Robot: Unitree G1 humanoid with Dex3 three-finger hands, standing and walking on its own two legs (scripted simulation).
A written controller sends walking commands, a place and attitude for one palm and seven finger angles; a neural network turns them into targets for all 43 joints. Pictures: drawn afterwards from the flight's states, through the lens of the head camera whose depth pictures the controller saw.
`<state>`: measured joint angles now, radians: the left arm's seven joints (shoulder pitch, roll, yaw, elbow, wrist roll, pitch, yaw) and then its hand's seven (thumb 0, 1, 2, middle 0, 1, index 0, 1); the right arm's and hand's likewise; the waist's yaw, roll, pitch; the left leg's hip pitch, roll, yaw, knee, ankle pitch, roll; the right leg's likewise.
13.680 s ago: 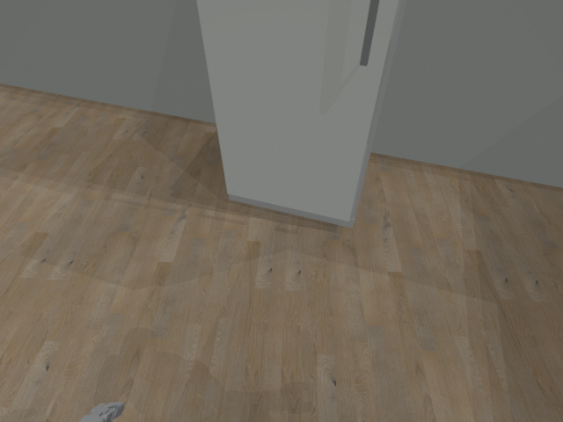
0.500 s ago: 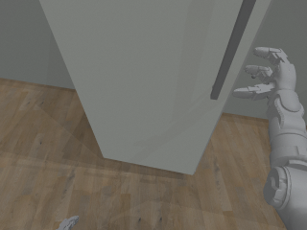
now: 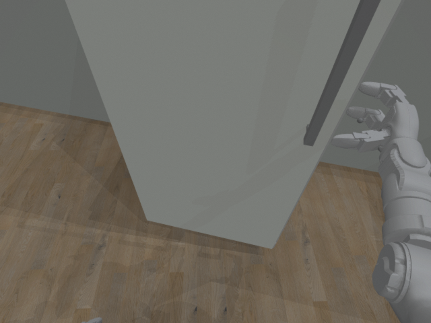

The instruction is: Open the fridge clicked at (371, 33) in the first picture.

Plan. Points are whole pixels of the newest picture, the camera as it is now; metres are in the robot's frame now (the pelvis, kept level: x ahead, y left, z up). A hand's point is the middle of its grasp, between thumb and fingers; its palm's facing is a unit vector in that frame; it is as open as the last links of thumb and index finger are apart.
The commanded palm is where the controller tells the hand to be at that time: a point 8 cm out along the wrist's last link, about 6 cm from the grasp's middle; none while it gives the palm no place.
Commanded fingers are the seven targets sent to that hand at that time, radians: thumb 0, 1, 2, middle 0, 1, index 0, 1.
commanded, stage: move the hooked fingers beside the handle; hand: right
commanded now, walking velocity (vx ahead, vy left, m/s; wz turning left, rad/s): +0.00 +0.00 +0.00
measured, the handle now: (350, 37) +0.53 -0.13 +0.28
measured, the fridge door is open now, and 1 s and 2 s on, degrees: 0 0 0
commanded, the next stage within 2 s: feel for the door with the fingertips in 0.62 s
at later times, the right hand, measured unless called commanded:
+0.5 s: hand (370, 118) +0.46 -0.20 +0.18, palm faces +0.09 +1.00 +0.03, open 14.0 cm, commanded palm +0.43 -0.25 +0.17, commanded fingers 0.00 0.50 -0.30 0.30 1.20 0.30 1.20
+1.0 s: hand (347, 116) +0.46 -0.16 +0.17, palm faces +0.07 +1.00 +0.04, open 14.0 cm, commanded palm +0.43 -0.21 +0.18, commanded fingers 0.00 0.50 -0.30 0.30 1.20 0.30 1.20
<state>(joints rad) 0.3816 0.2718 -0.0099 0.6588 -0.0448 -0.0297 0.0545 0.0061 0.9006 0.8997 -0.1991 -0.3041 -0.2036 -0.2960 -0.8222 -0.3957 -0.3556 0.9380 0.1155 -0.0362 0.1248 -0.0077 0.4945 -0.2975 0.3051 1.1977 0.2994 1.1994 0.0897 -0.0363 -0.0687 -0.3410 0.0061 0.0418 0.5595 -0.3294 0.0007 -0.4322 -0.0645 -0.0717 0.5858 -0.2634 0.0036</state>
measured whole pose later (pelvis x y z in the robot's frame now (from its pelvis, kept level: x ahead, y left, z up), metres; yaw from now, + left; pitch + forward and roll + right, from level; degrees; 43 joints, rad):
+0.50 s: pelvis +0.00 +0.00 +0.00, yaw -2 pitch +6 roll +1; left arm 0.33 0.27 -0.02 0.67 -0.05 -0.04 0.07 0.00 0.90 0.90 -0.20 -0.30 -0.20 -0.30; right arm -0.87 -0.39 -0.30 0.94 0.14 -0.05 0.15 -0.01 0.50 -0.30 0.30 1.20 0.30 1.20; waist 0.07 -0.02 -0.06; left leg -0.34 0.01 0.07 0.57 -0.33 0.00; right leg -0.45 -0.05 -0.05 0.61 -0.27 0.00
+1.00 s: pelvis +0.00 -0.01 +0.00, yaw -1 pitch +6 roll +1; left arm 0.37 0.26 -0.01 0.69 -0.04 -0.04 0.05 0.01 0.90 0.90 -0.20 -0.30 -0.20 -0.30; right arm -0.85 -0.31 -0.28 0.90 0.13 -0.02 0.07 -0.01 0.50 -0.30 0.30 1.20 0.30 1.20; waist 0.08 -0.04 -0.07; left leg -0.34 0.02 0.05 0.56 -0.33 -0.01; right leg -0.44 -0.05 -0.06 0.60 -0.27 -0.01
